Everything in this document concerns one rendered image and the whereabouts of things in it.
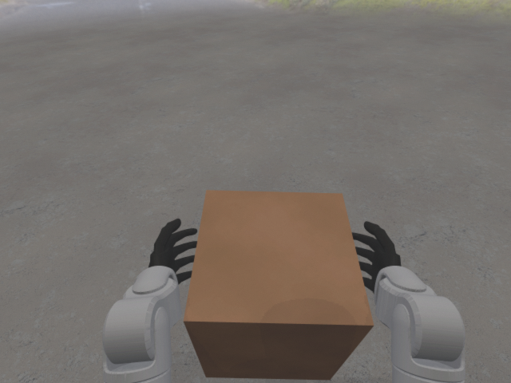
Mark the robot left forearm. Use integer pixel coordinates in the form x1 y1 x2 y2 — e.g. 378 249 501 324
102 266 182 383

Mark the robot right hand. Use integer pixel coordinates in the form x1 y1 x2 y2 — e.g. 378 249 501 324
352 221 401 293

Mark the carton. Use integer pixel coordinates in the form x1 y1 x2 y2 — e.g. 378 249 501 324
184 190 374 380

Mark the robot left hand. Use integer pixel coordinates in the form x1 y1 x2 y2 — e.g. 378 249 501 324
149 219 197 284

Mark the robot right forearm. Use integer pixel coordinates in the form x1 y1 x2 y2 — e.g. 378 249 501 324
374 266 465 383

